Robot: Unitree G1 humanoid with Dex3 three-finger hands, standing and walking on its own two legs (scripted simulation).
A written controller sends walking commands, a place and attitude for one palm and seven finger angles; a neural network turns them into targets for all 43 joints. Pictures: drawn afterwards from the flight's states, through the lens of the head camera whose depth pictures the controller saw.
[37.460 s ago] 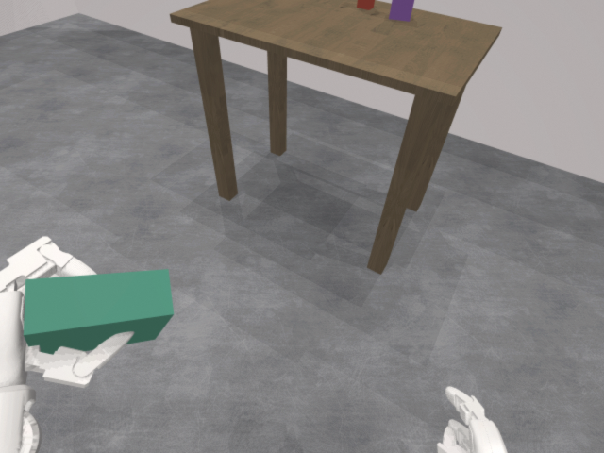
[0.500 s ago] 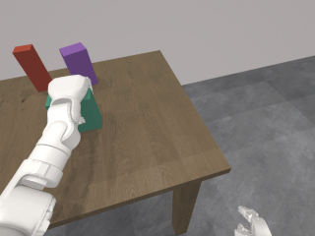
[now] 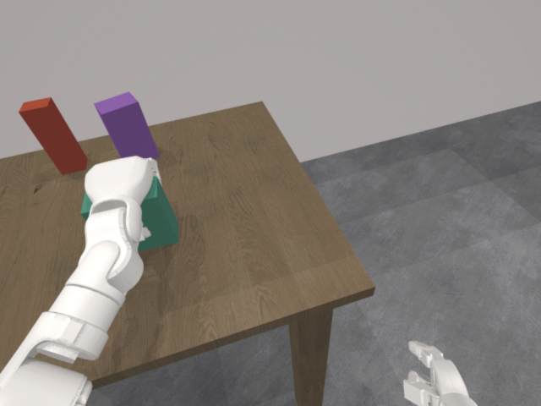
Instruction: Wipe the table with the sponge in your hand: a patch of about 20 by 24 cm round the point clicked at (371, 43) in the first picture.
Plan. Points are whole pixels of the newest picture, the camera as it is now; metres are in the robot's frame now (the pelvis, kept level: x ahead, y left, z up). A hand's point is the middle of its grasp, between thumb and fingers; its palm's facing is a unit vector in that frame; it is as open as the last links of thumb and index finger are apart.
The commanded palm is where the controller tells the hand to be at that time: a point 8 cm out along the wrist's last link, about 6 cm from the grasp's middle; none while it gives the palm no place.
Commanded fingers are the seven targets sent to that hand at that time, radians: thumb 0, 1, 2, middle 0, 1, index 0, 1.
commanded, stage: wipe back along the middle lane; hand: left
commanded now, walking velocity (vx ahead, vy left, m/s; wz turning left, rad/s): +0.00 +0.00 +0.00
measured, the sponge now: (139, 225) +0.36 +0.25 +0.09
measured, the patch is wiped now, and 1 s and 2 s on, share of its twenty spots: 0.35 0.65 0.80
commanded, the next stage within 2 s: slide across to the third lane in 1.14 s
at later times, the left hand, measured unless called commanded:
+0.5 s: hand (137, 221) +0.33 +0.23 +0.13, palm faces +0.09 -0.03 -1.00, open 8.9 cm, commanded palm +0.29 +0.22 +0.16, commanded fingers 0.00 0.10 1.30 -1.20 -1.60 -1.20 -1.60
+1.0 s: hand (142, 252) +0.28 +0.20 +0.13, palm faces +0.19 -0.12 -0.97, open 8.9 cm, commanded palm +0.23 +0.19 +0.15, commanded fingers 0.00 0.10 1.30 -1.20 -1.60 -1.20 -1.60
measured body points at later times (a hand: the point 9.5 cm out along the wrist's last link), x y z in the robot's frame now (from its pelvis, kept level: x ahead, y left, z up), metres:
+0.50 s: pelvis +0.00 +0.00 +0.00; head -0.02 -0.05 +0.44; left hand +0.32 +0.23 +0.19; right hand +0.21 -0.23 -0.10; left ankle +0.02 +0.12 -0.74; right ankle -0.04 -0.09 -0.74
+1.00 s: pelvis +0.00 +0.00 +0.00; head -0.03 -0.05 +0.44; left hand +0.26 +0.20 +0.19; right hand +0.25 -0.19 -0.08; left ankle +0.02 +0.12 -0.74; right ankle -0.04 -0.09 -0.74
